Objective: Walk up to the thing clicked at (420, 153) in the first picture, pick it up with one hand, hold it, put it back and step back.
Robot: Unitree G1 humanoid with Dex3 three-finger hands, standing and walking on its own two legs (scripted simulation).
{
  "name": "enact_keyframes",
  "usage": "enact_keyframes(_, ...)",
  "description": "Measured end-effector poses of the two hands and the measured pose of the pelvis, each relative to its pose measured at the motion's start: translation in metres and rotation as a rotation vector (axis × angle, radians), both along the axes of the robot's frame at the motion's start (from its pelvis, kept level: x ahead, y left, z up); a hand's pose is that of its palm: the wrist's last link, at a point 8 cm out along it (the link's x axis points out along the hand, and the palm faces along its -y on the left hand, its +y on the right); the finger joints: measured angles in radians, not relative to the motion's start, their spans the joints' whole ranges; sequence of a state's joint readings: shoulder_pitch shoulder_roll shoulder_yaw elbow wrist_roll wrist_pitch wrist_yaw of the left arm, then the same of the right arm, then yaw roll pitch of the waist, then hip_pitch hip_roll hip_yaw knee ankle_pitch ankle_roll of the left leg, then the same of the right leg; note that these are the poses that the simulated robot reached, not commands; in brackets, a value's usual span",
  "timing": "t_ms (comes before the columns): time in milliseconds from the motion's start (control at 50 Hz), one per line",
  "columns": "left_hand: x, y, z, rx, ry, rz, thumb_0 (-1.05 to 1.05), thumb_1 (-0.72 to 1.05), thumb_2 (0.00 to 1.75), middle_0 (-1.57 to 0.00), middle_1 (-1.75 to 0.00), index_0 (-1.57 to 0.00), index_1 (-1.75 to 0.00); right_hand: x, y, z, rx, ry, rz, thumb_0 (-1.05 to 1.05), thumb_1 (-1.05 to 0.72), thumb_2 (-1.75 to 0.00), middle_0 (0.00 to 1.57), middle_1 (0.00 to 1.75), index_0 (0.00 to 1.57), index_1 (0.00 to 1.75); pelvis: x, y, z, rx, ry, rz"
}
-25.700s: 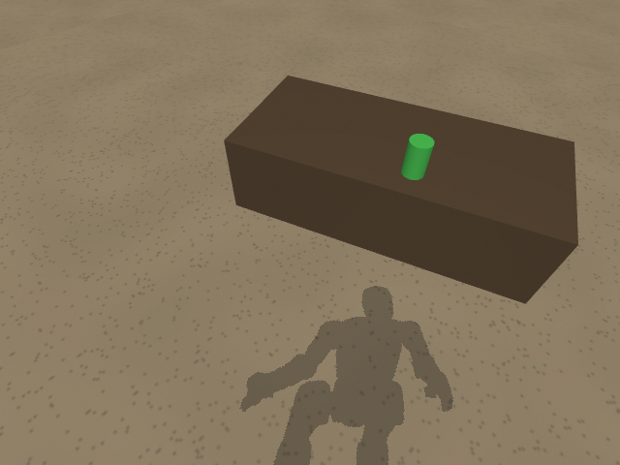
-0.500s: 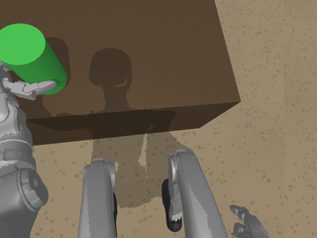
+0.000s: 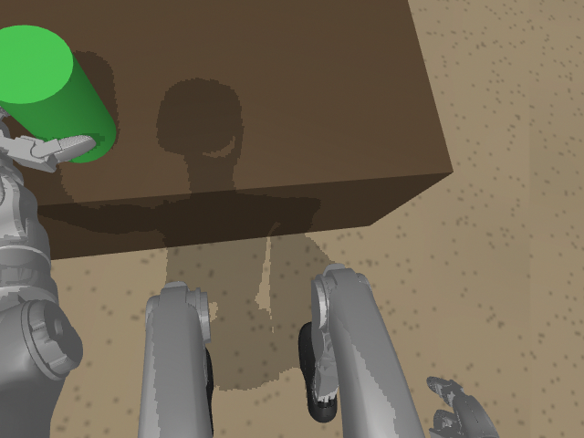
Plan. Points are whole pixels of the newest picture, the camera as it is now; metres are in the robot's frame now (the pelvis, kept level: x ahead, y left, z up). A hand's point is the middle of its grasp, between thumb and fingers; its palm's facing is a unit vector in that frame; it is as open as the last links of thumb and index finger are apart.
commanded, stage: lower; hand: left
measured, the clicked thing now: (57, 103) +0.51 +0.24 +0.00
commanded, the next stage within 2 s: loosen in 0.44 s
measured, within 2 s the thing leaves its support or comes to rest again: rests again in 0.34 s
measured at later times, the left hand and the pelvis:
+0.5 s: hand (42, 111) +0.51 +0.26 -0.02, palm faces +0.32 -0.95 -0.03, open 11.5 cm; pelvis +0.00 +0.00 -0.02, yaw +0 degrees
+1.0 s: hand (42, 107) +0.52 +0.26 -0.02, palm faces +0.32 -0.95 +0.00, open 15.1 cm; pelvis +0.00 +0.00 -0.02, yaw +0 degrees
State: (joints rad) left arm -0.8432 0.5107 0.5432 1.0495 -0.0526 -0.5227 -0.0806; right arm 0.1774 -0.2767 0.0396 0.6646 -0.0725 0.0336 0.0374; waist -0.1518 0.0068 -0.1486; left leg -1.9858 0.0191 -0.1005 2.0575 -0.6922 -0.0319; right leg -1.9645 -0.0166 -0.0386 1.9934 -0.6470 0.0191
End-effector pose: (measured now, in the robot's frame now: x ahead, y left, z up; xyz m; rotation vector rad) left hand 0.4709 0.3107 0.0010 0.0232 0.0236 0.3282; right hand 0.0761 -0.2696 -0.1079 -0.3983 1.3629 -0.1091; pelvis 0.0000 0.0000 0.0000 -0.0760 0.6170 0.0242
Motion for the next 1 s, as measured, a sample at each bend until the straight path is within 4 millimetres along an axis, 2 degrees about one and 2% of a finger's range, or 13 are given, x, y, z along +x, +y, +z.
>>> enact_keyframes(640, 0.009, -0.004, -0.017, -0.002, -0.008, -0.004, -0.01, -0.61, 0.70, -0.78, -1.06, -0.80, -1.05, -0.012, -0.004, -0.022, -0.002, 0.033, -0.001, 0.00, -0.92, -0.90, 0.20, 0.30, 0.20, 0.30, -0.004, -0.001, -0.022, 0.003, -0.004, -0.002)
enact_keyframes(760, 0.009, -0.004, -0.019, -0.022, -0.020, 0.007, -0.01, -0.58, 0.61, -0.80, -0.89, -0.82, -0.89, -0.013, -0.004, -0.021, -0.005, 0.036, -0.005, 0.00, -0.93, -0.90, 0.20, 0.30, 0.20, 0.30, -0.003, 0.000, -0.022, 0.001, -0.002, -0.002)
enact_keyframes(1000, 0.010, -0.004, -0.017, -0.019, -0.021, 0.003, -0.01, -0.60, 0.23, -0.49, -0.39, -0.50, -0.40, -0.010, -0.003, -0.019, -0.010, 0.028, -0.007, 0.00, -0.93, -0.90, 0.20, 0.30, 0.20, 0.30, -0.003, 0.001, -0.021, -0.002, -0.002, -0.001)
